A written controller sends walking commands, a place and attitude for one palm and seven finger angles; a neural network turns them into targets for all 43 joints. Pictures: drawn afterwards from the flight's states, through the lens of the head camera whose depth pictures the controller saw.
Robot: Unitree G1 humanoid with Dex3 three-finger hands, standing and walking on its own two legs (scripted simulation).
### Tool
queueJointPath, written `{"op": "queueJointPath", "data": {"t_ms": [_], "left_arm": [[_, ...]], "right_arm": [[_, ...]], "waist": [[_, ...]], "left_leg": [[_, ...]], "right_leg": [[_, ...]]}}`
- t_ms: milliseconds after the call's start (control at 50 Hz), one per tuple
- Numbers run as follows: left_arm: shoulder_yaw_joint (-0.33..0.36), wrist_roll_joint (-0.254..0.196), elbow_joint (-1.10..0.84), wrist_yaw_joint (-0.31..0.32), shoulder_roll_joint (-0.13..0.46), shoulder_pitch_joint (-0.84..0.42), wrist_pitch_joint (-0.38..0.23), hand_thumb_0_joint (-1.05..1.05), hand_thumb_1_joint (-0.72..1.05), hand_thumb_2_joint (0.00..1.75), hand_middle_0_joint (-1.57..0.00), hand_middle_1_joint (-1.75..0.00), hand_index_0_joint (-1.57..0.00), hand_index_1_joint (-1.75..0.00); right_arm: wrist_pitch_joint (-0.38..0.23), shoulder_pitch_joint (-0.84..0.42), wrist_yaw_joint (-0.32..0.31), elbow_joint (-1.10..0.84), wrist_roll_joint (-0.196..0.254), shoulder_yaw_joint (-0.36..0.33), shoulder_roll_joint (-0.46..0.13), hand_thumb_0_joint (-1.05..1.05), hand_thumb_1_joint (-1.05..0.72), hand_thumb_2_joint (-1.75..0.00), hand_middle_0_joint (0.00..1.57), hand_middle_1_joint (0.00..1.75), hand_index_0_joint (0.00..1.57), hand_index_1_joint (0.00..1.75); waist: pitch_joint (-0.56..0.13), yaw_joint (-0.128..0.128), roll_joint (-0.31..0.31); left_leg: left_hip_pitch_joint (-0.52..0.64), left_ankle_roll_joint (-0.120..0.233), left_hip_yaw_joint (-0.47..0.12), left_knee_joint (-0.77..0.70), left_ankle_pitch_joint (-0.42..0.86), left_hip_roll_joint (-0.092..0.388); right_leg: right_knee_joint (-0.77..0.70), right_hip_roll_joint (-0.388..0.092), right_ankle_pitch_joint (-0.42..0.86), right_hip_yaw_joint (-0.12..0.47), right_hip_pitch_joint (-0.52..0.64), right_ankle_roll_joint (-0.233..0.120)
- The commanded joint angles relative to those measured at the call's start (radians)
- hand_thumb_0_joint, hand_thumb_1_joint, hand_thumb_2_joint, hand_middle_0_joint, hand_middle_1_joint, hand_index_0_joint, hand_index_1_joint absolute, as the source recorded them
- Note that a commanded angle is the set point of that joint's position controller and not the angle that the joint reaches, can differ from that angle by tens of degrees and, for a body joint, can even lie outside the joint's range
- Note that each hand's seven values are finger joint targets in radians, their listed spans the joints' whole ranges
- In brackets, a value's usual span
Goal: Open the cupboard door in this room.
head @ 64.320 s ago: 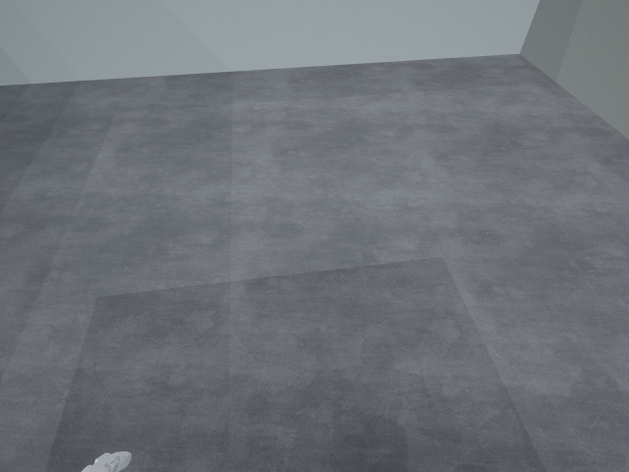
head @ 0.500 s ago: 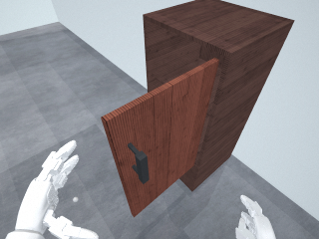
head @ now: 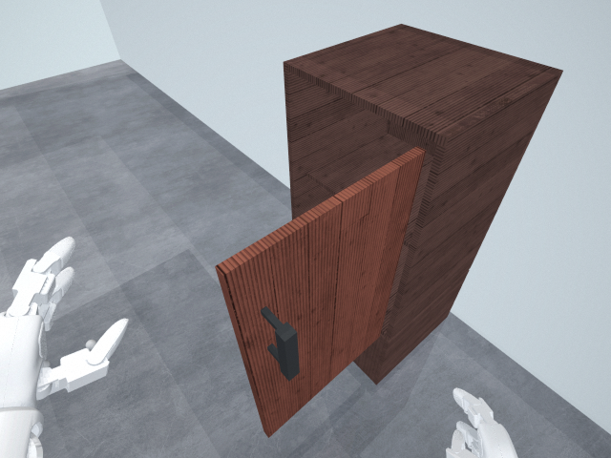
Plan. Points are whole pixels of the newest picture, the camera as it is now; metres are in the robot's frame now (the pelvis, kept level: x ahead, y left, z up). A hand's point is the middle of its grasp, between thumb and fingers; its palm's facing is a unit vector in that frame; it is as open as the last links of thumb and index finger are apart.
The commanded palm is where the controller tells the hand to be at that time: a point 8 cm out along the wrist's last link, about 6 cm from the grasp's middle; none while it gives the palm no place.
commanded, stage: draw the hand back to the body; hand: left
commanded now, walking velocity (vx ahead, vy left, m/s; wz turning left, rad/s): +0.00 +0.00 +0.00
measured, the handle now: (279, 343) +0.29 +0.08 -0.02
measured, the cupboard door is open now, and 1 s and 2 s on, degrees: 91 91 91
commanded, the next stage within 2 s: step back with the hand held close in 0.50 s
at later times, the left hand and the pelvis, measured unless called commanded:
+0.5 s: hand (83, 338) +0.18 +0.24 +0.16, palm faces +0.44 -0.81 -0.39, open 7.5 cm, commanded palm +0.13 +0.28 +0.18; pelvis -0.01 -0.02 +0.01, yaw +0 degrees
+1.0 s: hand (94, 339) +0.18 +0.23 +0.16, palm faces +0.31 -0.80 -0.51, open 7.4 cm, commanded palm +0.12 +0.27 +0.18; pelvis -0.04 -0.02 +0.01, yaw -3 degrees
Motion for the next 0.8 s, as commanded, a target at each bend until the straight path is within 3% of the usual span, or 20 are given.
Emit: {"op": "queueJointPath", "data": {"t_ms": [0, 100, 160, 240, 320, 360, 400, 440, 460, 560, 580, 600, 620, 640, 700, 760, 780], "left_arm": [[0.175, 0.0, -0.22, 0.014, 0.179, -0.09, -0.078, 0.0, 0.73, 0.82, -0.19, -0.3, -0.19, -0.3], [0.236, -0.011, -0.183, 0.016, 0.209, -0.151, -0.085, 0.0, 0.9, 0.9, -0.2, -0.3, -0.2, -0.3], [0.17, -0.018, -0.089, -0.001, 0.127, -0.097, -0.075, 0.0, 0.9, 0.9, -0.2, -0.3, -0.2, -0.3], [0.173, -0.013, -0.131, -0.004, 0.154, -0.14, -0.086, 0.0, 0.9, 0.9, -0.2, -0.3, -0.2, -0.3], [0.206, -0.008, -0.204, 0.005, 0.201, -0.163, -0.101, 0.0, 0.9, 0.9, -0.2, -0.3, -0.2, -0.3], [0.217, -0.006, -0.231, 0.01, 0.223, -0.184, -0.102, 0.0, 0.9, 0.9, -0.2, -0.3, -0.2, -0.3], [0.214, -0.006, -0.216, 0.013, 0.21, -0.173, -0.102, 0.0, 0.9, 0.9, -0.2, -0.3, -0.2, -0.3], [0.209, -0.008, -0.187, 0.011, 0.199, -0.159, -0.1, 0.0, 0.9, 0.9, -0.2, -0.3, -0.2, -0.3], [0.208, -0.012, -0.164, 0.009, 0.192, -0.151, -0.097, 0.0, 0.9, 0.9, -0.2, -0.3, -0.2, -0.3], [0.177, -0.02, -0.082, -0.007, 0.153, -0.134, -0.097, 0.0, 0.9, 0.9, -0.2, -0.3, -0.2, -0.3], [0.18, -0.021, -0.089, -0.008, 0.157, -0.138, -0.1, 0.0, 0.9, 0.9, -0.2, -0.3, -0.2, -0.3], [0.17, -0.018, -0.166, -0.008, 0.17, -0.23, -0.111, 0.0, 0.9, 0.9, -0.2, -0.3, -0.2, -0.3], [0.306, -0.004, -0.188, 0.004, 0.301, -0.306, -0.155, 0.0, 0.9, 0.9, -0.2, -0.3, -0.2, -0.3], [0.255, -0.002, -0.102, -0.003, 0.224, -0.195, -0.163, 0.0, 0.9, 0.9, -0.2, -0.3, -0.2, -0.3], [0.217, 0.01, -0.115, -0.006, 0.196, -0.141, -0.174, 0.0, 0.9, 0.9, -0.2, -0.3, -0.2, -0.3], [0.232, 0.012, -0.152, 0.003, 0.213, -0.094, -0.187, 0.0, 0.9, 0.9, -0.2, -0.3, -0.2, -0.3], [0.242, 0.012, -0.159, 0.007, 0.219, -0.066, -0.188, 0.0, 0.9, 0.9, -0.2, -0.3, -0.2, -0.3]], "right_arm": [[-0.053, -0.122, 0.002, -0.147, 0.002, -0.052, -0.118, 0.0, -0.9, -0.9, 0.2, 0.3, 0.2, 0.3], [-0.042, -0.138, 0.004, -0.125, 0.003, -0.057, -0.118, 0.0, -0.9, -0.9, 0.2, 0.3, 0.2, 0.3], [-0.025, -0.147, 0.009, -0.12, 0.005, -0.064, -0.121, 0.0, -0.9, -0.9, 0.2, 0.3, 0.2, 0.3], [-0.015, -0.163, 0.011, -0.122, 0.002, -0.07, -0.125, 0.0, -0.9, -0.9, 0.2, 0.3, 0.2, 0.3], [-0.027, -0.176, 0.004, -0.12, -0.001, -0.066, -0.114, 0.0, -0.9, -0.9, 0.2, 0.3, 0.2, 0.3], [-0.035, -0.18, 0.002, -0.113, -0.001, -0.062, -0.113, 0.0, -0.9, -0.9, 0.2, 0.3, 0.2, 0.3], [-0.045, -0.181, 0.002, -0.105, -0.001, -0.058, -0.106, 0.0, -0.9, -0.9, 0.2, 0.3, 0.2, 0.3], [-0.048, -0.179, 0.004, -0.101, 0.0, -0.06, -0.105, 0.0, -0.9, -0.9, 0.2, 0.3, 0.2, 0.3], [-0.044, -0.177, 0.004, -0.099, 0.0, -0.062, -0.109, 0.0, -0.9, -0.9, 0.2, 0.3, 0.2, 0.3], [-0.026, -0.185, 0.006, -0.095, 0.006, -0.07, -0.112, 0.0, -0.9, -0.9, 0.2, 0.3, 0.2, 0.3], [-0.024, -0.186, 0.006, -0.098, 0.004, -0.07, -0.112, 0.0, -0.9, -0.9, 0.2, 0.3, 0.2, 0.3], [-0.028, -0.198, 0.008, -0.101, 0.004, -0.069, -0.112, 0.0, -0.9, -0.9, 0.2, 0.3, 0.2, 0.3], [-0.021, -0.178, 0.0, -0.135, 0.017, -0.069, -0.124, 0.0, -0.9, -0.9, 0.2, 0.3, 0.2, 0.3], [-0.01, -0.165, -0.002, -0.11, 0.006, -0.074, -0.115, 0.0, -0.9, -0.9, 0.2, 0.3, 0.2, 0.3], [0.011, -0.174, 0.003, -0.117, 0.0, -0.08, -0.121, 0.0, -0.9, -0.9, 0.2, 0.3, 0.2, 0.3], [0.021, -0.175, -0.002, -0.129, -0.001, -0.084, -0.127, 0.0, -0.9, -0.9, 0.2, 0.3, 0.2, 0.3], [0.026, -0.172, -0.004, -0.138, 0.001, -0.087, -0.122, 0.0, -0.9, -0.9, 0.2, 0.3, 0.2, 0.3]], "waist": [[-0.056, 0.013, 0.019], [-0.031, 0.013, 0.02], [0.017, 0.009, -0.031], [-0.013, 0.01, -0.031], [-0.068, 0.019, 0.014], [-0.065, 0.019, 0.066], [-0.023, 0.016, 0.076], [0.003, 0.015, 0.048], [0.006, 0.016, -0.002], [0.055, 0.011, -0.043], [0.046, 0.012, -0.041], [0.01, 0.007, -0.022], [0.074, -0.035, -0.052], [0.046, -0.041, -0.108], [-0.001, -0.043, -0.063], [-0.067, -0.039, -0.001], [-0.095, -0.037, -0.005]], "left_leg": [[0.068, -0.123, -0.133, -0.138, 0.527, 0.129], [0.079, -0.113, -0.113, -0.164, 0.463, 0.119], [0.077, -0.098, -0.096, -0.175, 0.426, 0.116], [0.087, -0.077, -0.086, -0.184, 0.366, 0.105], [0.099, -0.068, -0.08, -0.181, 0.352, 0.09], [0.1, -0.072, -0.083, -0.18, 0.349, 0.086], [0.094, -0.074, -0.082, -0.185, 0.343, 0.084], [0.094, -0.074, -0.081, -0.189, 0.347, 0.086], [0.087, -0.072, -0.083, -0.189, 0.344, 0.086], [0.086, -0.059, -0.067, -0.196, 0.285, 0.088], [0.09, -0.056, -0.063, -0.196, 0.279, 0.086], [0.106, -0.053, -0.066, -0.194, 0.272, 0.082], [0.055, -0.035, -0.082, -0.153, 0.166, 0.095], [0.074, -0.032, -0.085, -0.12, 0.151, 0.088], [0.076, -0.037, -0.075, -0.11, 0.174, 0.087], [0.069, -0.043, -0.081, -0.143, 0.269, 0.105], [0.069, -0.043, -0.08, -0.145, 0.313, 0.115]], "right_leg": [[-0.064, -0.011, 0.256, 0.022, 0.054, -0.034], [-0.105, -0.01, 0.255, 0.03, 0.076, -0.038], [-0.132, -0.012, 0.251, 0.028, 0.072, -0.035], [-0.143, -0.013, 0.246, 0.04, 0.093, -0.032], [-0.148, -0.015, 0.267, 0.052, 0.135, -0.038], [-0.154, -0.015, 0.267, 0.058, 0.141, -0.043], [-0.16, -0.015, 0.26, 0.055, 0.12, -0.043], [-0.166, -0.013, 0.261, 0.053, 0.109, -0.042], [-0.17, -0.011, 0.265, 0.051, 0.117, -0.044], [-0.192, -0.013, 0.226, 0.058, 0.087, -0.037], [-0.191, -0.015, 0.226, 0.062, 0.089, -0.034], [-0.192, -0.017, 0.223, 0.067, 0.096, -0.033], [-0.248, -0.066, 0.254, 0.206, -0.029, -0.034], [-0.258, -0.095, 0.265, 0.22, -0.042, -0.038], [-0.247, -0.118, 0.302, 0.228, -0.044, -0.041], [-0.179, -0.106, 0.396, 0.182, 0.012, -0.036], [-0.15, -0.099, 0.442, 0.174, 0.03, -0.032]]}}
